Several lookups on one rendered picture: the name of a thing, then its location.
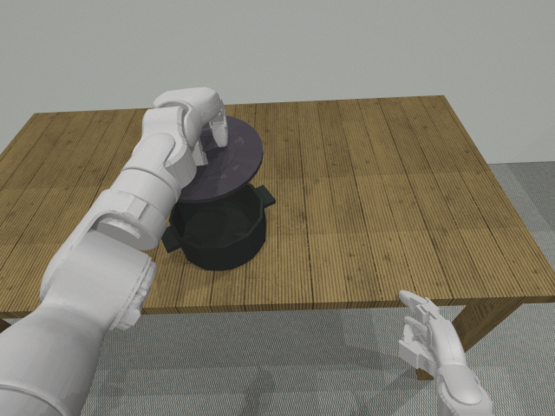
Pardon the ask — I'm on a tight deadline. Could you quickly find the table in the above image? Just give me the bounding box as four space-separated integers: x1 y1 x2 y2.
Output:
0 95 555 380

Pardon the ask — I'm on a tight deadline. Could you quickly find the lid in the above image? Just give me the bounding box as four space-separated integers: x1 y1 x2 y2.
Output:
178 116 264 204

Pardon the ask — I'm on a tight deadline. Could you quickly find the robot right hand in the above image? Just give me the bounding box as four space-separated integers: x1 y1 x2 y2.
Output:
399 290 467 379

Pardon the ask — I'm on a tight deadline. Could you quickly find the robot left forearm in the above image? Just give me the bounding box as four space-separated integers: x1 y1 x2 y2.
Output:
40 99 203 301

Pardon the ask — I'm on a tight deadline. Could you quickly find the robot left hand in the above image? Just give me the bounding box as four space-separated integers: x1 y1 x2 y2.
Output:
153 87 228 166

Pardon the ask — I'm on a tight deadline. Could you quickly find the knob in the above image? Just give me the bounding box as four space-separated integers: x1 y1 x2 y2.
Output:
199 130 220 158

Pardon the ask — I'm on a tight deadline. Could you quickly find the robot right forearm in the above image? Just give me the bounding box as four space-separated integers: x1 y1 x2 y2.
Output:
434 364 494 416

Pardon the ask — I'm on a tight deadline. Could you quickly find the robot left upper arm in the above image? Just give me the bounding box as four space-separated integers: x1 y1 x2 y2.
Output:
0 229 157 416

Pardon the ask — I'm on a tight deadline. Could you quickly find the pot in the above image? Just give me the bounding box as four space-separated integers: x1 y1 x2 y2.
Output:
161 183 276 271

